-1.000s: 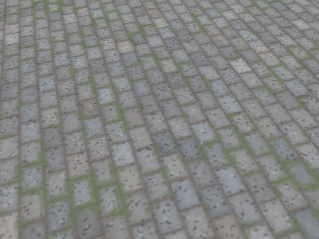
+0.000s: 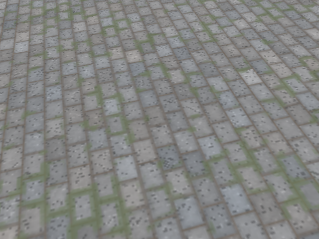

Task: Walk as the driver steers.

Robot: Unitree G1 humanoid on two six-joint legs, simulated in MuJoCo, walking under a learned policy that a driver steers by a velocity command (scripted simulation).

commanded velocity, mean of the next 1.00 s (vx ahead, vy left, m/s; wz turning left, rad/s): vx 0.47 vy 0.00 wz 0.11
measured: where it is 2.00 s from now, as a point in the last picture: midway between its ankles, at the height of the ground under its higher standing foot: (134, 144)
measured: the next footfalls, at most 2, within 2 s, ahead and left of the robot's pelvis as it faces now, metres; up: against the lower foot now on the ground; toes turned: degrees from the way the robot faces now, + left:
left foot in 0.36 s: +0.37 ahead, +0.14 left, +0.00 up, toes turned +3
right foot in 0.90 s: +0.67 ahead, -0.09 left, +0.00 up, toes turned +5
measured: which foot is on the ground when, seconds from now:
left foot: up 0.00-0.34, down 0.36-0.92, up 0.94-1.00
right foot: down 0.00-0.38, up 0.40-0.88, down 0.90-1.00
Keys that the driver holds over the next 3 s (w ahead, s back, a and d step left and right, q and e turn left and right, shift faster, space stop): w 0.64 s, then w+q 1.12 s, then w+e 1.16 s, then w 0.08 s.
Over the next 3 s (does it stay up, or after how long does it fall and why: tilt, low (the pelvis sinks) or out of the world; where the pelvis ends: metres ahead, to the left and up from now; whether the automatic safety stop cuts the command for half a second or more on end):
stays up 1.56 0.40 -0.02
